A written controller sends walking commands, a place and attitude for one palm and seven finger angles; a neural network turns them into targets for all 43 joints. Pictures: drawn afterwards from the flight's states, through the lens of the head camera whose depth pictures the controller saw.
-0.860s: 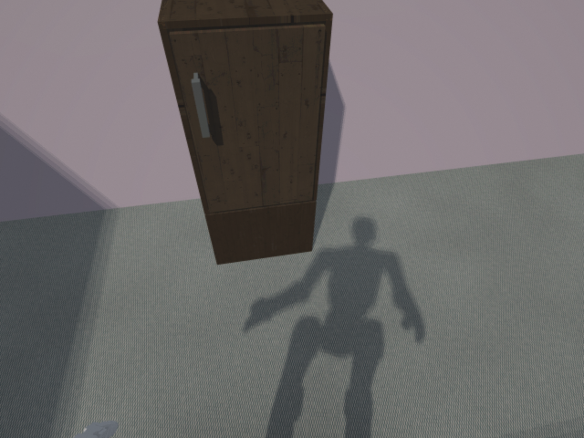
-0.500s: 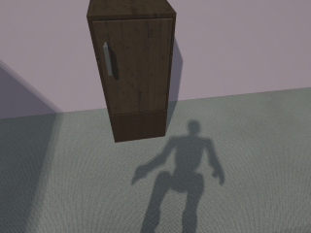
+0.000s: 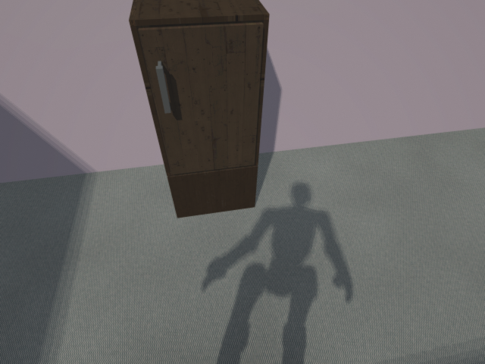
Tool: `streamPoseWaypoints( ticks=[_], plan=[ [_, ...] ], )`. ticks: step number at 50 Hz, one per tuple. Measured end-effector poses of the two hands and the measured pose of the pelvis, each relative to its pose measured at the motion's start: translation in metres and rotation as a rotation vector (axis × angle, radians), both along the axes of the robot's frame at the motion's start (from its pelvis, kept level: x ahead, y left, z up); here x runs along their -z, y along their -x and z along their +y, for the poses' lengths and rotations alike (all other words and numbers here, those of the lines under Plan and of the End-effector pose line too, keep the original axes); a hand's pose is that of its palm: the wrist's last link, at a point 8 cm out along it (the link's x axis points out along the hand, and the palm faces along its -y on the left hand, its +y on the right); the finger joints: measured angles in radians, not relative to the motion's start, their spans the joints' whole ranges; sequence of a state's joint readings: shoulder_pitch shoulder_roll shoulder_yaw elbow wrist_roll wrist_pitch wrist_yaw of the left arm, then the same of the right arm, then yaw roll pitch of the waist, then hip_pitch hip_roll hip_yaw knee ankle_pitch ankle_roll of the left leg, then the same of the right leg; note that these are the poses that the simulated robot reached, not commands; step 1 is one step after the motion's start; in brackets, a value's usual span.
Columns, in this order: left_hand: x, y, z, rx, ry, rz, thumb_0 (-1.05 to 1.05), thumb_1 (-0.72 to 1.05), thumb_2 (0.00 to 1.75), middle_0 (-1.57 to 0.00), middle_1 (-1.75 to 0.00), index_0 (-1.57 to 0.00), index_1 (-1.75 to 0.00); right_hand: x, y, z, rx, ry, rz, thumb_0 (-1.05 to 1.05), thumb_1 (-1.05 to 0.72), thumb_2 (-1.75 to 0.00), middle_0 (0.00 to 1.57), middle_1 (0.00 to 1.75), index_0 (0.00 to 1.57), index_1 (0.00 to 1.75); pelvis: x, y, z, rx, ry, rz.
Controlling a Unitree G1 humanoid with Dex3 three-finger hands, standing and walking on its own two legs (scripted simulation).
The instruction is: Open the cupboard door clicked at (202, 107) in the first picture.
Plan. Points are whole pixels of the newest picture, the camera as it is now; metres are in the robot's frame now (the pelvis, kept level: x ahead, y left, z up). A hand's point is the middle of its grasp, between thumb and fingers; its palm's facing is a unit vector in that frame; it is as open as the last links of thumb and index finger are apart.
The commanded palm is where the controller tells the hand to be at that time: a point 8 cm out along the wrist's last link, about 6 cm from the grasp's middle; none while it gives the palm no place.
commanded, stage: look at it before walking up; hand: left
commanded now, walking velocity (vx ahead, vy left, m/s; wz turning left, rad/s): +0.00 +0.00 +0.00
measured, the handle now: (163, 87) +0.91 +0.31 -0.01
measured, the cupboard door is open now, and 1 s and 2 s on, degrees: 0 0 0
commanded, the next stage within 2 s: turn to face it in 0.58 s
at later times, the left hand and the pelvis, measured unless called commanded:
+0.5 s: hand out of the picture +0.08 +0.25 -0.15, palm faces -0.02 -0.94 -0.34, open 7.4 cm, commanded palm none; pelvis +0.01 +0.00 +0.00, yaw +0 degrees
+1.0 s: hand out of the picture +0.06 +0.23 -0.17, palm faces +0.04 -0.95 -0.31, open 7.4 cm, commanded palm none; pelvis +0.01 +0.00 -0.01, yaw +3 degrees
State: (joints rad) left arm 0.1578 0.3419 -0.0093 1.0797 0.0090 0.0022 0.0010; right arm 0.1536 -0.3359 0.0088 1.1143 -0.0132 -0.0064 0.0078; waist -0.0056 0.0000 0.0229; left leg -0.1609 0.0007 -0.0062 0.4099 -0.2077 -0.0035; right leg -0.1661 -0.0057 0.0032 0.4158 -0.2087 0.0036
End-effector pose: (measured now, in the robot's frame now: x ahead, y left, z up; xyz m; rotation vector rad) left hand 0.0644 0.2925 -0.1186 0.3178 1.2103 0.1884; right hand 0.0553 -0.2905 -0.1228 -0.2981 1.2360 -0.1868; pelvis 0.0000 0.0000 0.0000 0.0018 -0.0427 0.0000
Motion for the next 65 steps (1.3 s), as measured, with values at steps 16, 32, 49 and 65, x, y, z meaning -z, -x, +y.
streamPoseWaypoints(
  ticks=[16,32,49,65],
  plan=[
    [0.0,-0.009,-0.001,0.005,0.007,-0.011,0.01,0.91,0.9,-0.21,-0.3,-0.2,-0.3,-0.004,-0.017,0.001,-0.008,0.004,-0.032,0.01,-0.9,-0.9,0.2,0.3,0.2,0.3,-0.001,-0.005,0.001,0.002,0.0,0.004],
    [-0.002,-0.011,0.001,-0.005,-0.002,-0.003,0.01,0.91,0.9,-0.21,-0.3,-0.2,-0.3,-0.006,-0.031,-0.001,-0.021,0.008,-0.043,0.01,-0.9,-0.9,0.2,0.3,0.2,0.3,-0.002,-0.01,0.0,-0.001,0.0,0.004],
    [0.009,0.005,-0.014,-0.07,0.022,0.006,0.0,0.91,0.9,-0.21,-0.3,-0.2,-0.29,0.011,-0.027,0.02,-0.057,-0.041,0.015,0.01,-0.9,-0.9,0.2,0.3,0.2,0.3,0.004,-0.006,-0.001,-0.055,0.003,0.02],
    [0.029,0.07,-0.042,-0.21,0.086,0.065,0.01,0.91,0.9,-0.21,-0.3,-0.2,-0.29,0.029,0.0,0.063,-0.093,-0.133,0.076,0.01,-0.91,-0.9,0.2,0.3,0.2,0.3,0.012,0.012,-0.006,-0.136,-0.006,0.038]
  ],
)
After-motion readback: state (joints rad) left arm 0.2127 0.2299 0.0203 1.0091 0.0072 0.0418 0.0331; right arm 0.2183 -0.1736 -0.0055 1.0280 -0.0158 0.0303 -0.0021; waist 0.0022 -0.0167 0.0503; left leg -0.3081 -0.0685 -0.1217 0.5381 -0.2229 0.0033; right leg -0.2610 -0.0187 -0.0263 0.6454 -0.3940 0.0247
